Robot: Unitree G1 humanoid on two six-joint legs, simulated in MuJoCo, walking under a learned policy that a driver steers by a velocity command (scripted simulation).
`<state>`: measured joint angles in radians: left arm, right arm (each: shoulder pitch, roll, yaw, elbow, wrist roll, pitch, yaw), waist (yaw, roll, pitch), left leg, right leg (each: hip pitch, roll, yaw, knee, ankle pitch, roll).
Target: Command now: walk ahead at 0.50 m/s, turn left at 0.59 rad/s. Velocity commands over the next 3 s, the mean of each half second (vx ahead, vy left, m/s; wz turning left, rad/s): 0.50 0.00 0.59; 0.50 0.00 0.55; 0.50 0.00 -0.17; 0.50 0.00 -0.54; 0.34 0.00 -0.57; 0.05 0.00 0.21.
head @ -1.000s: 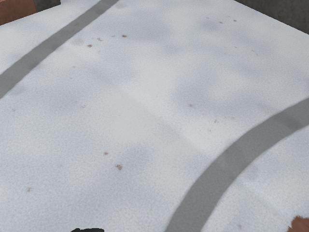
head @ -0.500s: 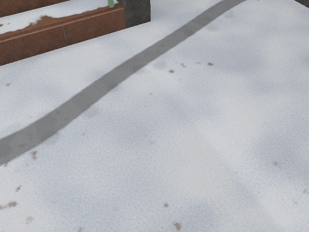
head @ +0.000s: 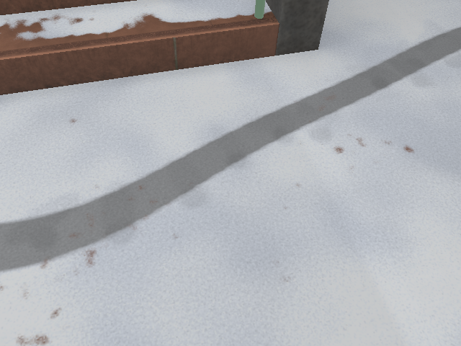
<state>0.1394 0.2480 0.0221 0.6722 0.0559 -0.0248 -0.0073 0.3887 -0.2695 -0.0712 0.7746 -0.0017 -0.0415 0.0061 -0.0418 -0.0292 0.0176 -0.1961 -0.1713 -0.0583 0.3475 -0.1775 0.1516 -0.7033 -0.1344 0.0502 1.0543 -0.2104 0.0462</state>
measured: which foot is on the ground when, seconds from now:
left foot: down 0.00-0.30, up 0.32-0.80, down 0.82-1.00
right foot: up 0.00-0.28, down 0.30-0.84, up 0.86-1.00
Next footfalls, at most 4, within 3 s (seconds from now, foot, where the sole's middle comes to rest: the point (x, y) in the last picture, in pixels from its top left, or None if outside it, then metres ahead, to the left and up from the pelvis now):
0.30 right None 0.37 -0.12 -0.78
0.82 left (158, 319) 0.55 0.19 -0.78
1.38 right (155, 215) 0.91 0.23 -0.78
1.88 left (85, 167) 1.13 0.50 -0.78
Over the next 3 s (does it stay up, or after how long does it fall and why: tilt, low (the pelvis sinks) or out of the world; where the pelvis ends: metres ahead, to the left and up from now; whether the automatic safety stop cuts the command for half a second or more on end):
stays up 1.29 0.38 0.00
